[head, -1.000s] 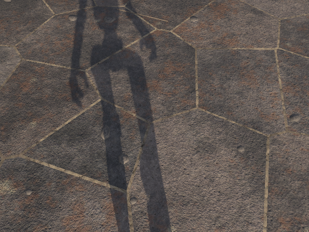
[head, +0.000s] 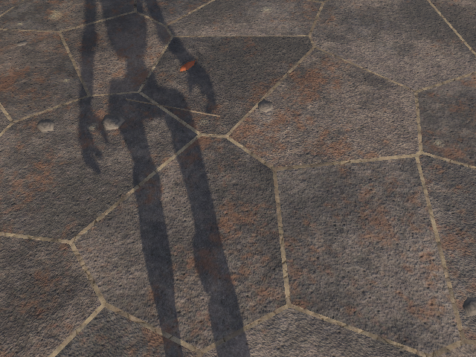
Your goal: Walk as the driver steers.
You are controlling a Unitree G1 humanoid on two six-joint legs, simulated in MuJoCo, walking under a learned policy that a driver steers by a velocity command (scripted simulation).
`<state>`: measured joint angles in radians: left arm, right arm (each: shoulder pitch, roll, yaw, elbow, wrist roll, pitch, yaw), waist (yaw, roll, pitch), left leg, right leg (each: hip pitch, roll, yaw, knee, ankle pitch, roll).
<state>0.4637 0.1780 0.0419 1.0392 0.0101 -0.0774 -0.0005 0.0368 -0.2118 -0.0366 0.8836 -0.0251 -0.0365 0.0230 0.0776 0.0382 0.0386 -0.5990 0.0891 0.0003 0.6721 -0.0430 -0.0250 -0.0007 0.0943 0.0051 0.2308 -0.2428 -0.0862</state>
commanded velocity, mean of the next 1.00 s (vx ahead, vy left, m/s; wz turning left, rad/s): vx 0.39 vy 0.00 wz -0.44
